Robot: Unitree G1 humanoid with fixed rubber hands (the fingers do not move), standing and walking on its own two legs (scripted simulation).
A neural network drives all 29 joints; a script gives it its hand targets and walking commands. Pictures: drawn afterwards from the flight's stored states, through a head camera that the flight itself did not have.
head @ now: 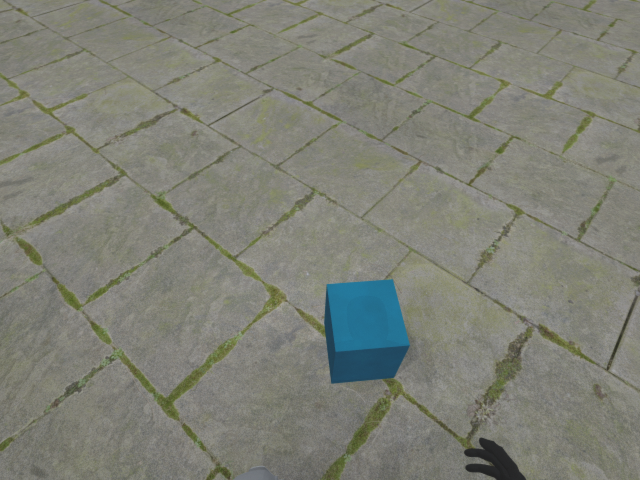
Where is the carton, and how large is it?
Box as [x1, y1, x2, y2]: [324, 279, 409, 383]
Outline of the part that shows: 392,279 327,284 324,324 331,383 386,378 394,376 409,344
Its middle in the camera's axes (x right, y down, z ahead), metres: +0.13 +0.28 +1.18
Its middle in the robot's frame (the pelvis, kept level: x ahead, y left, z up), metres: +0.61 -0.10 -0.63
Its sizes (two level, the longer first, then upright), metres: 0.210 0.200 0.250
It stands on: the floor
